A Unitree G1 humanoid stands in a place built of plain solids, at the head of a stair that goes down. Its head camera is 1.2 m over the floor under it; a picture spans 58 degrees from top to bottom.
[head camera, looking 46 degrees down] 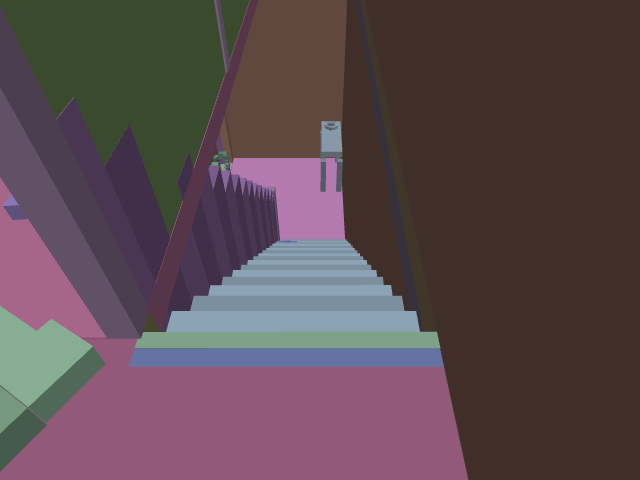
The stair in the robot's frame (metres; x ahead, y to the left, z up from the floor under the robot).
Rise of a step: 0.20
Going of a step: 0.22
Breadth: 0.95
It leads straight ahead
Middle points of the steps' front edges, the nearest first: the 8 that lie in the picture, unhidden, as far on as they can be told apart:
0.75 0.10 0.00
0.97 0.10 -0.20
1.19 0.10 -0.40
1.41 0.10 -0.60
1.63 0.10 -0.80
1.85 0.10 -1.00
2.07 0.10 -1.20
2.29 0.10 -1.40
